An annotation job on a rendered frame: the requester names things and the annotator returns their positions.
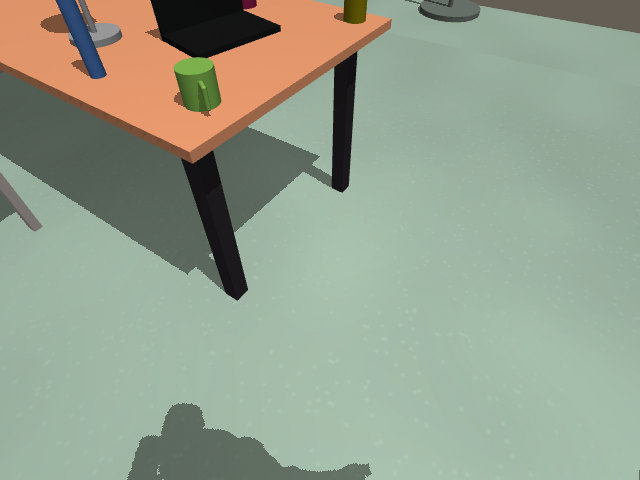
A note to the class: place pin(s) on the table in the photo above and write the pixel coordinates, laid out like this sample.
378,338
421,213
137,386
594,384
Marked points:
140,93

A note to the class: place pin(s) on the coat stand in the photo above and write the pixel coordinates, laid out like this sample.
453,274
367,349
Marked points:
450,10

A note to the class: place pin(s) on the desk lamp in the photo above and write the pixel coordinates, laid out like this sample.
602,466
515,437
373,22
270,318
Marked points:
102,34

